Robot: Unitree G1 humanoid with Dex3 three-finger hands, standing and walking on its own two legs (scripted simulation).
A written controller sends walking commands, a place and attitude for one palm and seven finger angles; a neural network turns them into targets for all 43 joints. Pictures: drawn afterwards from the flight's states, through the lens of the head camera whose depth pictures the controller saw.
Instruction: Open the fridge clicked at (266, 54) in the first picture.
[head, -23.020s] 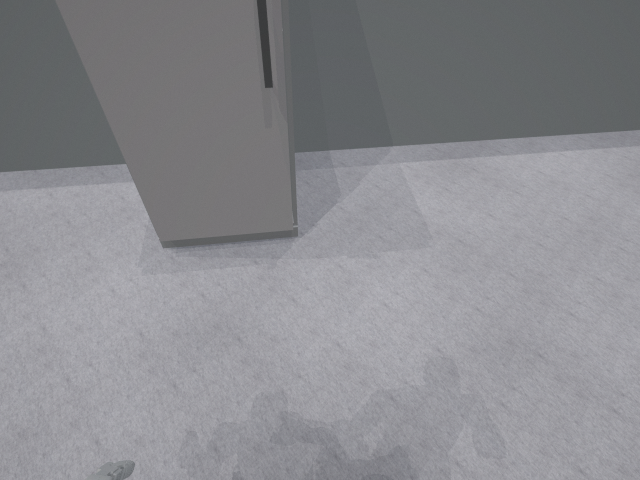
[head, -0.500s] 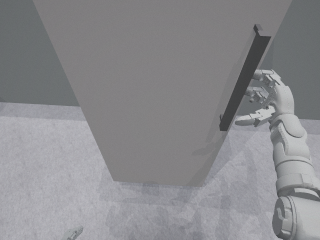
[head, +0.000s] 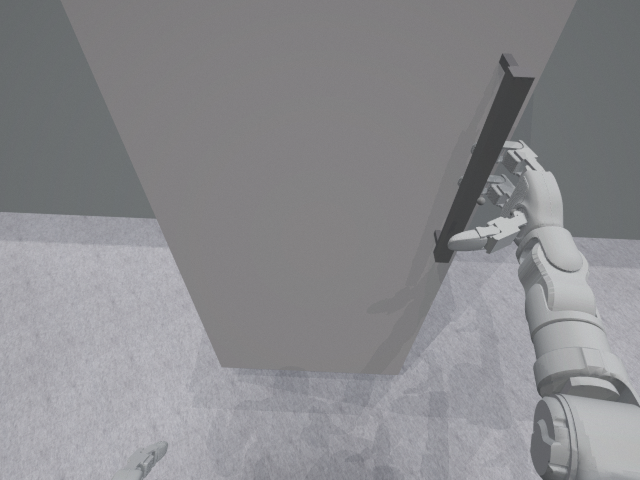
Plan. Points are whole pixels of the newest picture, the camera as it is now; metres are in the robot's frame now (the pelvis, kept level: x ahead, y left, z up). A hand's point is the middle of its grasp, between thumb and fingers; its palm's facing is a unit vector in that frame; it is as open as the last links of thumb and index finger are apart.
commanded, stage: slide the fingers in behind the handle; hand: right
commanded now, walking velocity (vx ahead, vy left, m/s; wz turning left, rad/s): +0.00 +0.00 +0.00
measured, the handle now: (468, 176) +0.50 -0.15 +0.13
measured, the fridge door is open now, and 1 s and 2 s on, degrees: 0 0 0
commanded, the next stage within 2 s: grip the handle and tug to test in 0.82 s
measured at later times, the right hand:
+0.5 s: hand (469, 200) +0.43 -0.13 +0.14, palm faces -0.05 +1.00 +0.01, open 14.2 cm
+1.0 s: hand (470, 201) +0.43 -0.13 +0.15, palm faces -0.06 +1.00 +0.01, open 14.2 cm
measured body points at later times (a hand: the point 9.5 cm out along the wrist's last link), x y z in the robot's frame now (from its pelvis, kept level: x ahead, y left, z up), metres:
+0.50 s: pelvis +0.00 +0.01 +0.00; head +0.02 +0.01 +0.45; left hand +0.09 +0.26 -0.11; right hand +0.43 -0.19 +0.15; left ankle +0.01 +0.11 -0.73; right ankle +0.00 -0.11 -0.73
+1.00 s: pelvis +0.01 +0.00 +0.00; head +0.02 +0.00 +0.45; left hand +0.11 +0.25 -0.11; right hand +0.43 -0.19 +0.15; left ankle +0.01 +0.11 -0.73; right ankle +0.00 -0.11 -0.73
